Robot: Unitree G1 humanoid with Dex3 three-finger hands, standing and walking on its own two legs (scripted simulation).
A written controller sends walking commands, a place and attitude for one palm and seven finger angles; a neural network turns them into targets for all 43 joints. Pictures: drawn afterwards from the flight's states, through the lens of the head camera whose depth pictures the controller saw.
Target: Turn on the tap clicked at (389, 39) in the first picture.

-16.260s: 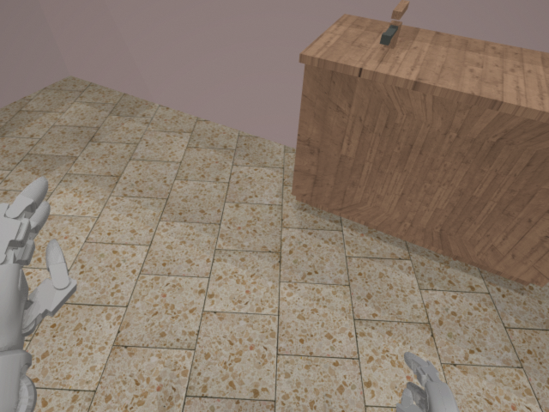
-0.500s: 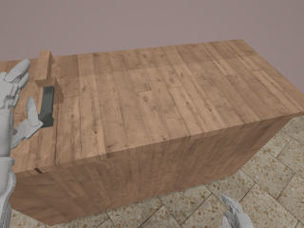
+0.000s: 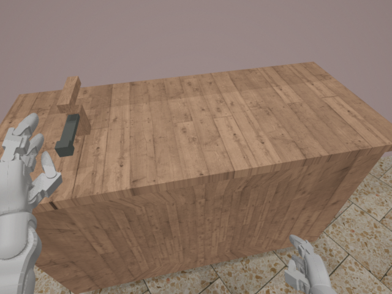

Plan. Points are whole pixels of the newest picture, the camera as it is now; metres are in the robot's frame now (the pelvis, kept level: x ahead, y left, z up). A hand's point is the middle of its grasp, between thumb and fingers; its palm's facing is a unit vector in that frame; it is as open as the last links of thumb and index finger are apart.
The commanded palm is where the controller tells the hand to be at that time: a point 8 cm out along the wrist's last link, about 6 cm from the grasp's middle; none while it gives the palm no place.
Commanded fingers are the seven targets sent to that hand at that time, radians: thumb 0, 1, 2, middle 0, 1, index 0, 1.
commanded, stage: turn the palm inward beside the body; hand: left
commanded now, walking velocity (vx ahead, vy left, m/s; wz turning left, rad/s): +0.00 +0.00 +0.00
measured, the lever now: (64, 148) +0.36 +0.35 +0.11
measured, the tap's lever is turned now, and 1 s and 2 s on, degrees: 0 0 0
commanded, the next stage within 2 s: reach beside the lever's end, fingers flat in 1.64 s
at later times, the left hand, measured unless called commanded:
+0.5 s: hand (71, 172) +0.26 +0.26 +0.16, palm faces +0.45 -0.86 -0.22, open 7.5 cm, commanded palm +0.20 +0.30 +0.18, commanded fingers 0.00 0.90 0.90 -0.20 -0.30 -0.20 -0.30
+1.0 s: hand (71, 187) +0.22 +0.24 +0.16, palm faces +0.49 -0.86 -0.14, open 7.5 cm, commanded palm +0.17 +0.28 +0.17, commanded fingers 0.00 0.90 0.90 -0.20 -0.30 -0.20 -0.30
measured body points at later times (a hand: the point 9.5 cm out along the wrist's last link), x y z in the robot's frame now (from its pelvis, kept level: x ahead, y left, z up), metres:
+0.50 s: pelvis +0.05 +0.02 +0.00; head +0.05 +0.01 +0.45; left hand +0.23 +0.30 +0.17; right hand +0.25 -0.19 -0.08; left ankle +0.02 +0.13 -0.72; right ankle +0.07 -0.07 -0.72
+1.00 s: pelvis +0.04 +0.01 +0.01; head +0.01 -0.01 +0.45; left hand +0.19 +0.29 +0.17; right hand +0.25 -0.19 -0.06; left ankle +0.02 +0.13 -0.72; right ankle +0.07 -0.07 -0.72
